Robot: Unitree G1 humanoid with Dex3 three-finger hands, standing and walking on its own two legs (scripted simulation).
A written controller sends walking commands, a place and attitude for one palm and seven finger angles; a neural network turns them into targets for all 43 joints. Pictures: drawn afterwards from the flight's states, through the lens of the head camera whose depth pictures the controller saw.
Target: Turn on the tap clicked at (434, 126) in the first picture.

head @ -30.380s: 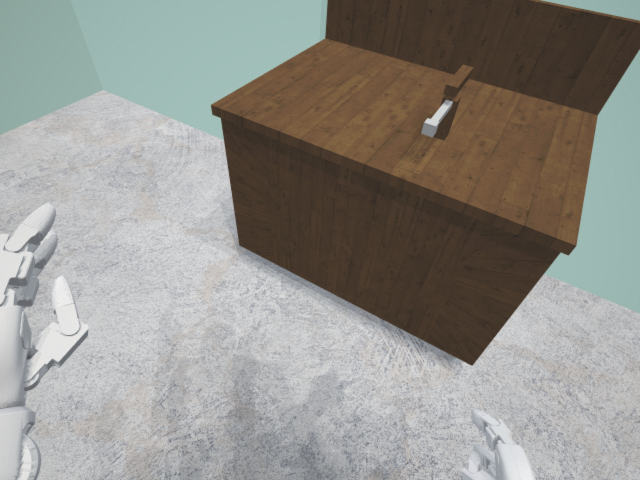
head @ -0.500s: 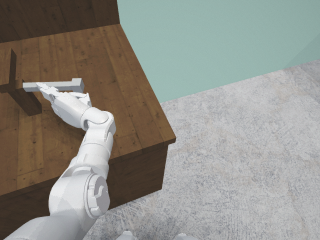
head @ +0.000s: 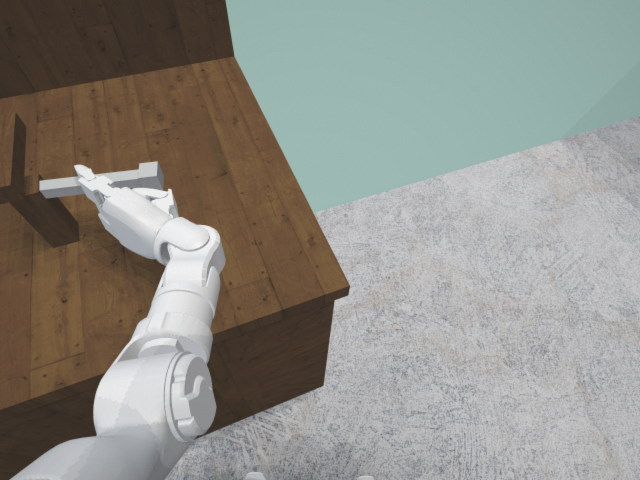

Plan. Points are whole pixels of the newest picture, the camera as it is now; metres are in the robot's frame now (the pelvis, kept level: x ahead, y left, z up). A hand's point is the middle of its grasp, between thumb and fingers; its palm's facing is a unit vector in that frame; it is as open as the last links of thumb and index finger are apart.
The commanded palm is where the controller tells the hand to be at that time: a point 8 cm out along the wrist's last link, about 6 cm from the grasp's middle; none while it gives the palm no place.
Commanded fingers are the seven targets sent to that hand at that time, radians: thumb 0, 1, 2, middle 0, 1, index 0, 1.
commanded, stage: lift the hand up off the lever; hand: left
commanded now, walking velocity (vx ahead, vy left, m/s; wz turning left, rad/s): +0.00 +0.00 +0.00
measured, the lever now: (151, 176) +0.51 +0.20 +0.08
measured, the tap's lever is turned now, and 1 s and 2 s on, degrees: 79 79 79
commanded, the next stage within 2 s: none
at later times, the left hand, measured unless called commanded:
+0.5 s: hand (156, 194) +0.46 +0.18 +0.10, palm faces +0.80 -0.60 -0.10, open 7.8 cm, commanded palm +0.40 +0.18 +0.10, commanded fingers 0.00 0.90 0.90 -0.15 -0.15 -0.15 -0.15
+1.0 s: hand (149, 193) +0.44 +0.18 +0.13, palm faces +0.80 -0.59 -0.11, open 7.8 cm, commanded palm +0.38 +0.18 +0.12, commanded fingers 0.00 0.90 0.90 -0.15 -0.15 -0.15 -0.15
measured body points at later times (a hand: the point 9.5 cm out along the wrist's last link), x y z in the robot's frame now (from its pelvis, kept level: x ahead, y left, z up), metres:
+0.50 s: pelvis +0.00 +0.01 +0.01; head +0.06 +0.01 +0.46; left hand +0.41 +0.21 +0.10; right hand +0.08 -0.24 -0.12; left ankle +0.00 +0.13 -0.69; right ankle -0.03 -0.08 -0.69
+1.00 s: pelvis -0.01 +0.00 +0.02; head +0.02 +0.00 +0.46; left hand +0.39 +0.20 +0.13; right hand +0.08 -0.24 -0.12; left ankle +0.00 +0.13 -0.69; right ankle -0.03 -0.08 -0.69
